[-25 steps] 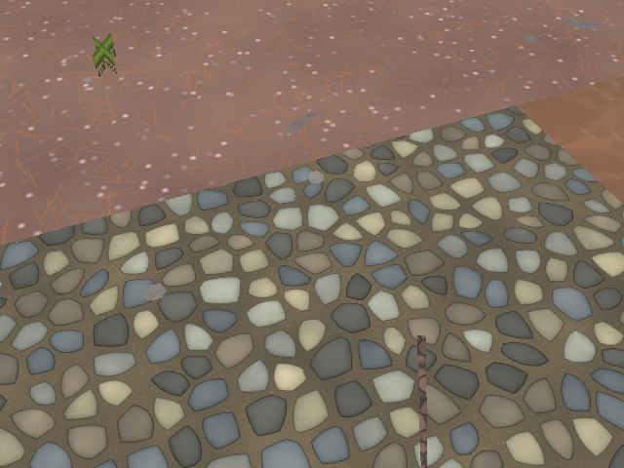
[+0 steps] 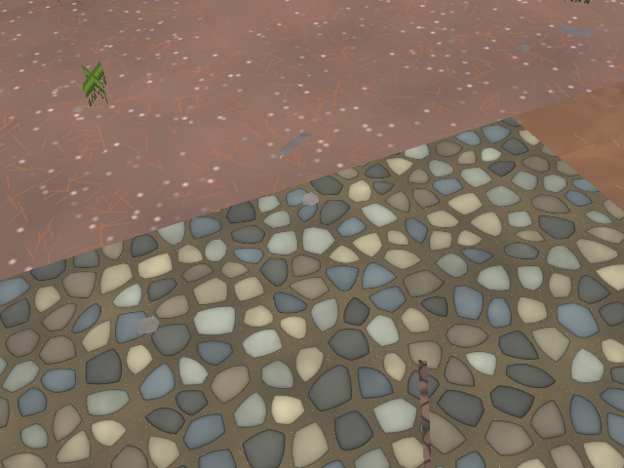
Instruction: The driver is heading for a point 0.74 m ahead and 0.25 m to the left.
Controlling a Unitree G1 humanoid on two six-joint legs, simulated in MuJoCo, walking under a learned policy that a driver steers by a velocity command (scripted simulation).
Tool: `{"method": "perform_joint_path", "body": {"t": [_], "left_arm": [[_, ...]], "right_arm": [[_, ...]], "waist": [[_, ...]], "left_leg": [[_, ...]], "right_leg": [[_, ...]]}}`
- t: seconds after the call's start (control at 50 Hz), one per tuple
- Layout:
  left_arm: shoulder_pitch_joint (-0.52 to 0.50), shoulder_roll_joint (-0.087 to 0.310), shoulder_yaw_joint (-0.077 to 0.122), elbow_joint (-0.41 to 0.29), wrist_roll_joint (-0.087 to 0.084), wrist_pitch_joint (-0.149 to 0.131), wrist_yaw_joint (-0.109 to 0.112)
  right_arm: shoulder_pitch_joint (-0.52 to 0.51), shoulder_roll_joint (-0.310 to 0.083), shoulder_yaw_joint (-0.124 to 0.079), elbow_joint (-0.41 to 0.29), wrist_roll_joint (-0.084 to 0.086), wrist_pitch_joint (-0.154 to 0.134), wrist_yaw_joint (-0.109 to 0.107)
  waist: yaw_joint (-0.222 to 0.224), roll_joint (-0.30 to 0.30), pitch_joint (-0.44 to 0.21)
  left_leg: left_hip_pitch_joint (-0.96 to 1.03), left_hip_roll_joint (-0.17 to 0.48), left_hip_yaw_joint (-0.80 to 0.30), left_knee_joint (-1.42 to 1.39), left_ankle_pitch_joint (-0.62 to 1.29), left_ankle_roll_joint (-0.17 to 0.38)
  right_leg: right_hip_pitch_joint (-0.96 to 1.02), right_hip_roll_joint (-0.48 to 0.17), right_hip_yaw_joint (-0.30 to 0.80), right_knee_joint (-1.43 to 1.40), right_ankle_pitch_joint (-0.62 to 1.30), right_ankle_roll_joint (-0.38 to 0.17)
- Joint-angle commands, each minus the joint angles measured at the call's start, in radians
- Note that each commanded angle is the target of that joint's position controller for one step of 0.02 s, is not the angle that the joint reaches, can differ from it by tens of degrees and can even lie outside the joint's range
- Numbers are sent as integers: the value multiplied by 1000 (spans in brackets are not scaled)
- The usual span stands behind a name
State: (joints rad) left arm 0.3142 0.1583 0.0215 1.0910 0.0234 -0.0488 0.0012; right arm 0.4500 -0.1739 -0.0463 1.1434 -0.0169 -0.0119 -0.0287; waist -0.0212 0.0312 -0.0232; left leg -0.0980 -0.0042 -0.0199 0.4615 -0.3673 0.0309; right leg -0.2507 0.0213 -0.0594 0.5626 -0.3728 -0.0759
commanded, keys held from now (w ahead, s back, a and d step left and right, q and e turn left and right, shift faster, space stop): w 0.16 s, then w+q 0.84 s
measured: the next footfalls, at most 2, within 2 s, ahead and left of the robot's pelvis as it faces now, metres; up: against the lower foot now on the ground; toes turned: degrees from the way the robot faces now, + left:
left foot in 0.46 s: +0.38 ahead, +0.06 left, +0.00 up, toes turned +11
right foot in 1.00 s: +0.75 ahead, +0.02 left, +0.00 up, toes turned +27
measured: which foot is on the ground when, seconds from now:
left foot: down 0.00-0.02, up 0.04-0.44, down 0.46-1.00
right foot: down 0.00-0.48, up 0.50-0.98, down 1.00-1.00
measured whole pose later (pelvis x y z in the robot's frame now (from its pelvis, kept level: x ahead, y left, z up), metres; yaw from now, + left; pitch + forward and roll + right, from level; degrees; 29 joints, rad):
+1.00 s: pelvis +0.54 +0.04 -0.01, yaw +26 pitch +3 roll +0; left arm -0.05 0.22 0.01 0.73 0.02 -0.07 -0.02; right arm 0.50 -0.24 -0.07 0.96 -0.02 -0.06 -0.02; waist -0.12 -0.02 0.04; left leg 0.06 -0.14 -0.24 0.40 -0.44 0.12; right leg -0.51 0.01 0.01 0.51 -0.08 -0.02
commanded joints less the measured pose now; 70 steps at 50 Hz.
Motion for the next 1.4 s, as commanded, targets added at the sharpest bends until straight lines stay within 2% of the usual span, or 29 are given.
{"method": "perform_joint_path", "body": {"t": [0.02, 0.04, 0.06, 0.08, 0.12, 0.2, 0.34, 0.4, 0.44, 0.46, 0.48, 0.5, 0.54, 0.58, 0.68, 0.78, 0.9, 0.94, 0.98, 1.0, 1.02, 1.04, 1.06, 1.08, 1.1, 1.16, 1.2, 1.3, 1.4], "left_arm": [[284, 84, 32, 41, -1, -32, 10], [417, 202, 63, 67, -5, -27, 12], [370, 163, 55, 64, -2, -17, 15], [271, 133, 45, 25, 1, -21, 12], [176, 108, 34, -13, -1, -38, 11], [243, 74, 14, 20, -6, -60, 21], [255, 85, -2, 27, -2, -71, 34], [233, 131, 8, 24, -6, -78, 47], [192, 170, 22, 7, -5, -66, 51], [170, 178, 25, -9, -7, -64, 43], [183, 92, 14, -55, -6, -63, 26], [172, 107, 25, -100, -17, -66, 9], [9, 148, 31, -162, -7, -86, -1], [9, 126, 34, -169, 11, -69, 4], [-89, 107, 33, -238, 28, -4, -5], [-316, 123, 31, -334, 19, 3, -19], [-487, 132, 12, -426, 5, -10, -28], [-445, 153, 14, -434, -1, -21, -25], [-239, 208, 35, -379, -6, -33, -7], [-85, 241, 48, -348, 0, -47, 7], [78, 320, 66, -342, 27, -49, 28], [37, 378, 82, -347, 40, -36, 21], [-29, 275, 71, -362, 21, -22, 13], [-93, 191, 50, -370, 12, -23, 11], [-118, 160, 39, -362, 17, -27, 8], [-54, 152, 31, -310, 0, -58, 2], [-35, 162, 31, -292, -8, -75, -5], [-53, 178, 28, -277, -9, -54, -5], [24, 212, 38, -232, -16, -30, -3]], "right_arm": [[-129, -60, -7, -87, 0, -33, 8], [-136, -3, 7, -132, -1, -46, 19], [-170, -84, -10, -141, -34, -47, 28], [-189, -68, -9, -146, -33, -53, 39], [-188, -47, -7, -138, -19, -65, 55], [-214, -47, -13, -147, -16, -39, 63], [-482, -19, 15, -266, -2, -28, 65], [-373, -71, -4, -247, -3, -34, 55], [-134, -116, -32, -173, -6, -44, 48], [-22, -156, -53, -144, -19, -46, 42], [18, -244, -77, -151, -27, -38, 36], [-21, -263, -81, -157, -6, -25, 45], [-167, -182, -60, -184, 10, -27, 44], [-203, -128, -42, -191, 7, -44, 34], [-107, -172, -43, -186, 18, -71, 24], [23, -171, -42, -190, 16, -57, 24], [96, -190, -45, -208, -2, -49, 8], [58, -209, -50, -226, -4, -51, 1], [-9, -238, -56, -250, -2, -62, 9], [-38, -238, -57, -261, 9, -73, 20], [-28, -164, -38, -303, 22, -82, 28], [116, -106, -30, -321, 59, -69, 23], [82, -196, -40, -293, 14, -50, 12], [-1, -193, -42, -299, 2, -45, 22], [-41, -168, -39, -308, -2, -42, 28], [-36, -131, -38, -315, -20, -11, 42], [-50, -119, -37, -325, -19, -3, 47], [-199, -87, -5, -373, -15, 0, 64], [-277, -111, 8, -384, -17, -10, 53]], "waist": [[162, -122, 163], [184, -365, 115], [139, -217, 172], [93, -108, 205], [43, -60, 184], [25, -99, 130], [50, -131, 181], [-17, -139, 95], [-119, -149, -32], [-179, -122, -78], [-141, 60, -153], [-97, 131, -216], [-41, -48, 21], [38, -116, 75], [43, -29, 83], [-47, 20, 77], [-95, 51, 79], [-56, 64, 69], [40, 56, -28], [123, 27, -113], [165, -87, -274], [64, -343, -371], [43, -158, -249], [40, -66, -100], [28, -31, -17], [-8, -111, 8], [-22, -131, -17], [-13, -164, -15], [25, -157, -17]], "left_leg": [[-482, 58, -52, 108, -146, 92], [-649, -54, 101, 417, -162, 56], [-689, -1, 37, 597, -165, 71], [-698, 41, 6, 651, -69, 77], [-645, 79, 2, 631, 75, 62], [-649, 59, 62, 593, 157, 29], [-481, -13, 172, 213, 293, 63], [-310, -80, 210, 174, 258, 127], [-82, -111, 188, 111, 238, 178], [90, -54, 94, 45, 184, 216], [290, 216, -313, 15, 102, 320], [389, 343, -775, -171, 25, 447], [135, 293, -553, -257, 17, 357], [-62, 205, -389, -267, 272, 293], [-135, 108, -247, -276, 464, 248], [8, 87, -266, -239, 587, 164], [175, 110, -329, -159, 722, 179], [163, 120, -345, -116, 779, 159], [91, 81, -323, 61, 966, 112], [-5, 33, -295, 251, 881, 91], [-147, -24, -226, 520, 500, 82], [-429, -164, -123, 777, -216, 55], [-510, -55, -116, 845, -123, 65], [-509, -23, -98, 814, -19, 56], [-489, -4, -85, 781, 20, 45], [-415, -2, -69, 723, 3, 16], [-430, -24, -62, 682, 30, 6], [-350, -16, 11, 359, 211, -11], [-242, -12, 43, 146, 243, 12]], "right_leg": [[370, -125, 218, -266, -82, -29], [455, -354, 639, -435, -318, -121], [366, -394, 694, -433, -311, -153], [300, -364, 605, -425, -251, -146], [256, -293, 439, -447, -31, -119], [322, -224, 205, -408, 462, -86], [225, -201, -9, -421, 764, -45], [301, -229, -67, -217, 1188, -21], [293, -241, -83, 111, 1211, -18], [159, -212, -101, 353, 990, -15], [-123, -80, -116, 746, 254, 11], [-386, 56, 58, 967, -121, 19], [-469, -67, 115, 852, 75, 1], [-343, -114, 118, 714, 101, 31], [-350, -128, 68, 494, 174, 102], [-459, -96, 50, 278, 353, 121], [-468, -32, 48, 79, 335, 98], [-342, -15, 63, -10, 310, 73], [-26, 34, 51, -76, 259, 34], [205, -24, 92, -121, 303, 3], [448, -275, 324, -111, 144, -38], [614, -502, 782, -214, 143, -170], [484, -453, 774, -239, 2, -151], [328, -399, 597, -269, 23, -124], [221, -353, 471, -292, 231, -111], [115, -288, 238, -277, 812, -103], [128, -275, 161, -271, 979, -113], [64, -208, 2, -287, 970, -91], [126, -241, 39, -214, 865, -77]]}}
